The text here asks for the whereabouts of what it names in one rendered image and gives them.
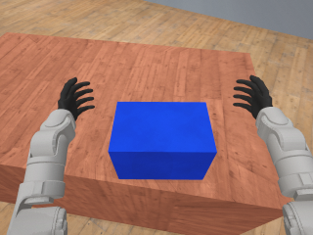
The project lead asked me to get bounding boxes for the robot left hand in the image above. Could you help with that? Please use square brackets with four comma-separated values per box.
[58, 77, 95, 121]

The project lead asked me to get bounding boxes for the carton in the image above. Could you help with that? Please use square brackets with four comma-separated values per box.
[108, 102, 217, 180]

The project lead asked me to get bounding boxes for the right robot forearm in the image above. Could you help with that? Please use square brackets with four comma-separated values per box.
[255, 107, 313, 202]

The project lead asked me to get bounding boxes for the robot left upper arm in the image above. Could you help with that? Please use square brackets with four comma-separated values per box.
[10, 206, 67, 235]

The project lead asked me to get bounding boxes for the pedestal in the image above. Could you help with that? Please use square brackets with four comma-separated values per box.
[0, 32, 291, 235]

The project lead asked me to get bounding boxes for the robot right upper arm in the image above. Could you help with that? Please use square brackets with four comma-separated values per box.
[282, 201, 313, 235]

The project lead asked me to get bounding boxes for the robot right hand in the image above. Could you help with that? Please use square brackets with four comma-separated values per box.
[233, 75, 273, 119]

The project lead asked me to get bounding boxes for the left robot forearm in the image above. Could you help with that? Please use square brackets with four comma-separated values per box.
[6, 109, 76, 235]

